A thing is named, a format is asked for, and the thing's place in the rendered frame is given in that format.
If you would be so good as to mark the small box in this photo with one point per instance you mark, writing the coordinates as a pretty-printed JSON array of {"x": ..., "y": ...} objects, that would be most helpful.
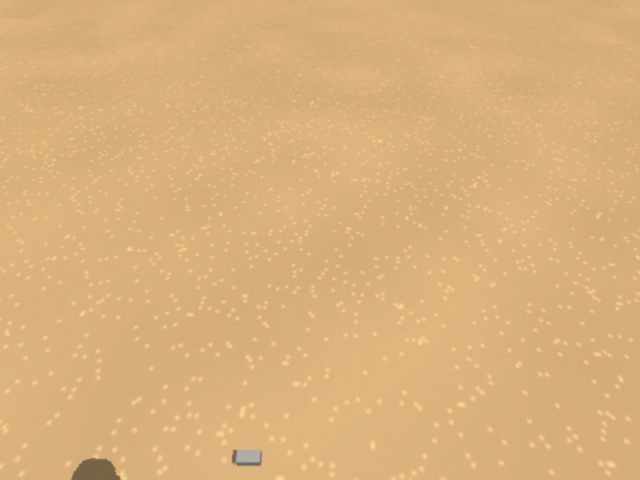
[{"x": 248, "y": 457}]

